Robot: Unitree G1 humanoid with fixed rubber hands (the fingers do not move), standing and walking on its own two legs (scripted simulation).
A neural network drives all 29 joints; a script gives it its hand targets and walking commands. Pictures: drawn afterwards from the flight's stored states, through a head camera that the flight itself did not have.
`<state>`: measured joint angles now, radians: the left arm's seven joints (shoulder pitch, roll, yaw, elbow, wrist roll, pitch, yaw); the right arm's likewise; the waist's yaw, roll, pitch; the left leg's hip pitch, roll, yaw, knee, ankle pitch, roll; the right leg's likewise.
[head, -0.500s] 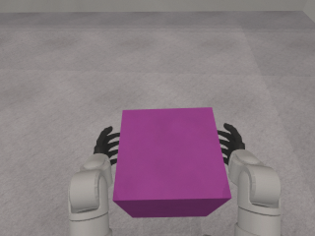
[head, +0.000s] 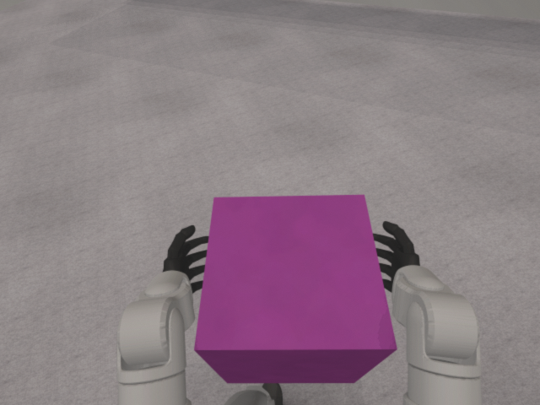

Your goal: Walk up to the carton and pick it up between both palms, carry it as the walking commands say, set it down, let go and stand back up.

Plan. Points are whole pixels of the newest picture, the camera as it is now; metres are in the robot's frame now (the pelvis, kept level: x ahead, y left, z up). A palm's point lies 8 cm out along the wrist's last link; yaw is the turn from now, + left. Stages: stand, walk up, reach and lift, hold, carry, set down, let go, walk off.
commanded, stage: carry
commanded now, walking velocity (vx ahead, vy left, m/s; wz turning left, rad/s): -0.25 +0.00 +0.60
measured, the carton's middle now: (289, 297) +0.28 -0.01 +0.00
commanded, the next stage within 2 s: none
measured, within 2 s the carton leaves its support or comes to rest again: neither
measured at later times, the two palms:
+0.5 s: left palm out of the picture -0.02 +0.30 +0.07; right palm out of the picture +0.11 +0.03 +0.07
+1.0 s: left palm out of the picture -0.18 +0.30 +0.09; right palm out of the picture -0.05 +0.03 +0.09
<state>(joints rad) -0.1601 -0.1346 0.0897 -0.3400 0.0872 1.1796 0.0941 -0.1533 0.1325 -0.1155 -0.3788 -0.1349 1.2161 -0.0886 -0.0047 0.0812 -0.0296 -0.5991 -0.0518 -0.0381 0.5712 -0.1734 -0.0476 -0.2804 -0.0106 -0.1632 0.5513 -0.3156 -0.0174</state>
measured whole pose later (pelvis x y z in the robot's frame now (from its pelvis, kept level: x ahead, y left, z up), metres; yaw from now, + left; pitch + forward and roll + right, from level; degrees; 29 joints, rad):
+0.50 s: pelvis -0.20 +0.06 +0.00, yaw +19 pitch +3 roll -2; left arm -0.12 -0.13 0.11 -0.38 0.08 1.18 0.11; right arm -0.17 0.14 -0.10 -0.33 -0.11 1.19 -0.09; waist 0.06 0.01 0.00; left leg -0.48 0.00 -0.02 0.57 -0.14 0.02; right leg -0.59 -0.08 -0.08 1.13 -0.45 0.09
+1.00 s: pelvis -0.36 +0.05 +0.00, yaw +27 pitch +2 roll +1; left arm -0.16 -0.13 0.12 -0.28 0.10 1.18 0.09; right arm -0.19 0.14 -0.12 -0.28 -0.12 1.20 -0.11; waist -0.03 -0.01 -0.11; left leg -0.33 0.01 0.08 0.51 -0.21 0.00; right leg -0.39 -0.15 -0.13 0.58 -0.24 0.05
